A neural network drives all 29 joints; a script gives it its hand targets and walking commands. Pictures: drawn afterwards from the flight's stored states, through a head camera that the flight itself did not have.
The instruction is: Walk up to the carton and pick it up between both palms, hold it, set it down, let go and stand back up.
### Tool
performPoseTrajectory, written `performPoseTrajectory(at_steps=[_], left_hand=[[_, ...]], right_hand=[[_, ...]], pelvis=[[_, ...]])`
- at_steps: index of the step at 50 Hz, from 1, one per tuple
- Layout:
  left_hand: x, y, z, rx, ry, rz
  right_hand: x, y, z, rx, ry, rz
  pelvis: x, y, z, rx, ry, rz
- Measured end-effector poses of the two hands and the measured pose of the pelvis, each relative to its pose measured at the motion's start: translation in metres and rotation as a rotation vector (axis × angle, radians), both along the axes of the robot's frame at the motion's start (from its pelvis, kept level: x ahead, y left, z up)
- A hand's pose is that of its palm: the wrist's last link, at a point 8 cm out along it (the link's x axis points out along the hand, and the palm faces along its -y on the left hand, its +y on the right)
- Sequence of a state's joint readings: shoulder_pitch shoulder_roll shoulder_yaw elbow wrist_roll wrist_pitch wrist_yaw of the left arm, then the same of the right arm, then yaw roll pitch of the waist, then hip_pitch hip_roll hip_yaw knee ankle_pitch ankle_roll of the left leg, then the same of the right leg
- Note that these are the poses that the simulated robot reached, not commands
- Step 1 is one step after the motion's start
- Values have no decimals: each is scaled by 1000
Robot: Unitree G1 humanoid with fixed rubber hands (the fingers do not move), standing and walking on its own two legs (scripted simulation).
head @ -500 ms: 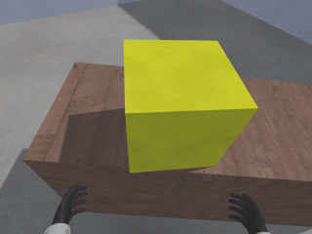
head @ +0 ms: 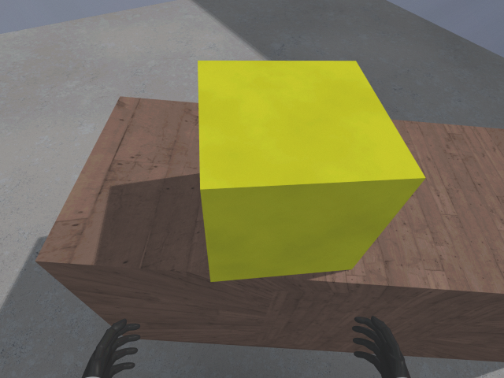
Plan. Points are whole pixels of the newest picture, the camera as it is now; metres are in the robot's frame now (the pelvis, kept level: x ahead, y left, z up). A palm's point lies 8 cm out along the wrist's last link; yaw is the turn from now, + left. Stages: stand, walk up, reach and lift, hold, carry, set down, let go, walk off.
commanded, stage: let go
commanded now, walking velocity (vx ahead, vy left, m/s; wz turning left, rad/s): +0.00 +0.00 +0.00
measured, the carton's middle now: (281, 174) +0.48 -0.02 +0.03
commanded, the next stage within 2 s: stand in 0.28 s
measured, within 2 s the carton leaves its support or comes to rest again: neither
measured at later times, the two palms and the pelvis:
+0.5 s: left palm out of the picture +0.12 +0.28 -0.10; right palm out of the picture +0.18 -0.23 -0.09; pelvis +0.01 +0.01 -0.01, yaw +0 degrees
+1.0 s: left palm out of the picture +0.06 +0.32 -0.12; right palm out of the picture +0.14 -0.23 -0.09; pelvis +0.00 +0.02 -0.01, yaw +0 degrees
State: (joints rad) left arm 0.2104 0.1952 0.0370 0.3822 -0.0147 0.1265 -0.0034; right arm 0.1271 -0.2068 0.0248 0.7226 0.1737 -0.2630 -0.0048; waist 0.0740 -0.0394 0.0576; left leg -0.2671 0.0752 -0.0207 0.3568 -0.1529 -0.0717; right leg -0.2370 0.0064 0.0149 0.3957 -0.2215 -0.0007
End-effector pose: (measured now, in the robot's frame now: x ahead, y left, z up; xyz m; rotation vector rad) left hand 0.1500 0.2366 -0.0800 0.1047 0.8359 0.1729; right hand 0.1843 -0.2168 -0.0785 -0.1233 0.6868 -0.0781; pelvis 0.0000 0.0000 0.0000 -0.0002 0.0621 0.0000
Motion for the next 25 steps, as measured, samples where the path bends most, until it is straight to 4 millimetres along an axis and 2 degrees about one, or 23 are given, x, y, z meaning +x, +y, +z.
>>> performPoseTrajectory(at_steps=[16,20,25], left_hand=[[2,5,2,20,14,-4],[-9,20,-5,53,22,-5],[-28,43,-17,88,79,12]], right_hand=[[-1,4,-10,-6,30,11],[-6,-3,-15,-58,114,43],[-8,-14,-10,-95,129,36]], pelvis=[[5,2,0,-2,-1,0],[6,3,-3,-3,-21,-1],[8,7,-6,-8,-39,-2]])
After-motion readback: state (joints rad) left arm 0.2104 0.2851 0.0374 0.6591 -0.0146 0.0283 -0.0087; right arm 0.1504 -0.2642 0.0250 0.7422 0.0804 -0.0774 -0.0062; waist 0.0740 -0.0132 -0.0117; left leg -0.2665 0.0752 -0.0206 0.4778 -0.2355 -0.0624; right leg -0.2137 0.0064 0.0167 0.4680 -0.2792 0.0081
